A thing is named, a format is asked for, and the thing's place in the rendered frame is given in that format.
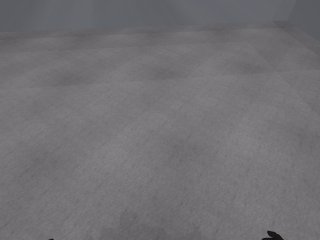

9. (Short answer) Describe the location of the robot right hand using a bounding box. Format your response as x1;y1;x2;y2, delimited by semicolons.
262;230;284;240

